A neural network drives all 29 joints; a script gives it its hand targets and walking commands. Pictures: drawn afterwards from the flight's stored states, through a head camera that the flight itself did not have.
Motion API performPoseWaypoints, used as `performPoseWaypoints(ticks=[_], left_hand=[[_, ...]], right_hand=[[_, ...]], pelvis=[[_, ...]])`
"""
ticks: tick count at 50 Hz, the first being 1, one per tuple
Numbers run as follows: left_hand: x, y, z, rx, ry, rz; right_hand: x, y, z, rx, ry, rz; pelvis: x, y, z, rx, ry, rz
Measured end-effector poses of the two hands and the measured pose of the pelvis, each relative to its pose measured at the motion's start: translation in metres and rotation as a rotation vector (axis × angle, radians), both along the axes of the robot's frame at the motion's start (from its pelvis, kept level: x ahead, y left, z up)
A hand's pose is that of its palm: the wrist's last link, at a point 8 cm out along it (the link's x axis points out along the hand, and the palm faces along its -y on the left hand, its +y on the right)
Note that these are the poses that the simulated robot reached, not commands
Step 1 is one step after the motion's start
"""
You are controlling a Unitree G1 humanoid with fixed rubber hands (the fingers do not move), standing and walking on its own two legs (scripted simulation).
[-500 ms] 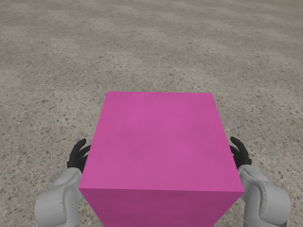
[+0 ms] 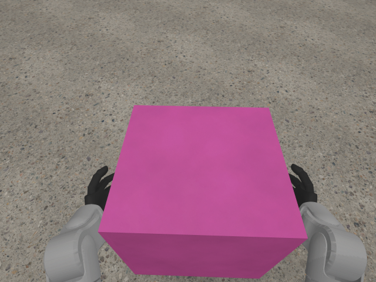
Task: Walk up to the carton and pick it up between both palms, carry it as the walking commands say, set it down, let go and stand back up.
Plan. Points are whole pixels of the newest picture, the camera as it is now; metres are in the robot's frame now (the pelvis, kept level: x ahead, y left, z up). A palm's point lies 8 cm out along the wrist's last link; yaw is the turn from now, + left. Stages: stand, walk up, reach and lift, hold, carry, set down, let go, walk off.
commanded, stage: carry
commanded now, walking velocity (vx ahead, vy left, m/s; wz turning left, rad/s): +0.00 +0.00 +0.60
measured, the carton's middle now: (198, 194) +0.29 +0.00 +0.01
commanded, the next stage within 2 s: none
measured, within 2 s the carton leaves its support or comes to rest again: neither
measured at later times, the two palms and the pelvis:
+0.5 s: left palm (73, 194) +0.26 +0.23 +0.07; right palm (263, 169) +0.31 -0.13 +0.07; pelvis +0.05 +0.02 -0.01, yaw +8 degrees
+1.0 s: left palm (65, 187) +0.27 +0.25 +0.08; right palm (251, 159) +0.34 -0.11 +0.08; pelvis +0.07 +0.02 +0.00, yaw +10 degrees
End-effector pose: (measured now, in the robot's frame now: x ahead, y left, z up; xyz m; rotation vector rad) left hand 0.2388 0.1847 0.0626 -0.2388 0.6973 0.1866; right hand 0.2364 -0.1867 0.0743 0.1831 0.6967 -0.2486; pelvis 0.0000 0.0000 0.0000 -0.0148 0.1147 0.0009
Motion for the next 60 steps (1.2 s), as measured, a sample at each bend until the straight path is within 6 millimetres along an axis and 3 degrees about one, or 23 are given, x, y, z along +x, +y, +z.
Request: performPoseWaypoints(ticks=[5,10,18,23,28,31,45,60], left_hand=[[0.002,0.02,-0.017,-0.025,0.042,0.036],[0.014,0.027,-0.005,0.02,0.022,0.043],[0.026,0.022,0.008,0.057,-0.011,0.07],[0.024,0.039,0.015,0.05,-0.048,0.126],[0.02,0.065,0.002,0.017,-0.051,0.177],[0.02,0.072,-0.003,0.011,-0.015,0.184],[0.035,0.069,0.012,0.051,-0.021,0.18],[0.024,0.06,0.023,0.06,-0.051,0.183]], right_hand=[[0.016,0.02,-0.009,-0.013,0.041,0.029],[0.03,0.027,-0.012,0.023,0.02,0.044],[0.051,0.023,-0.014,0.051,-0.013,0.076],[0.071,0.042,-0.002,0.039,-0.052,0.136],[0.085,0.07,-0.002,0.02,-0.054,0.178],[0.088,0.078,-0.005,0.018,-0.018,0.186],[0.104,0.074,-0.003,0.047,-0.025,0.185],[0.093,0.066,0.006,0.056,-0.055,0.187]], pelvis=[[0.009,0.008,-0.002,0.004,0.004,0.021],[0.019,0.013,-0.001,-0.007,0.017,0.03],[0.035,0.007,-0.002,0.012,0.016,0.065],[0.047,0.012,-0.002,0.011,0.0,0.124],[0.056,0.024,-0.009,0.002,0.001,0.163],[0.06,0.028,-0.006,-0.006,0.007,0.166],[0.073,0.027,0.001,0.0,0.027,0.17],[0.064,0.019,0.004,0.011,0.003,0.173]])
